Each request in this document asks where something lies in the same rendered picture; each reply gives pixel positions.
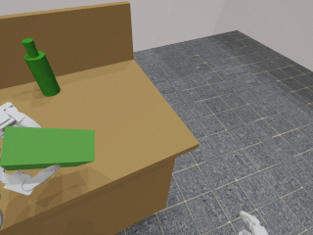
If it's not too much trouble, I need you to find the robot right hand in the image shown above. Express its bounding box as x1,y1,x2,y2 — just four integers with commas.
238,211,269,235

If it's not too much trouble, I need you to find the sponge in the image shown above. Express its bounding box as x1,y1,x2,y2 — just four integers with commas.
0,126,95,171

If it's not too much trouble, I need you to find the robot left hand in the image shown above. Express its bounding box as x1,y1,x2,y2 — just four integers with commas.
0,102,61,196

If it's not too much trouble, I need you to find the table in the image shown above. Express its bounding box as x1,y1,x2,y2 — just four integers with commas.
0,1,200,235

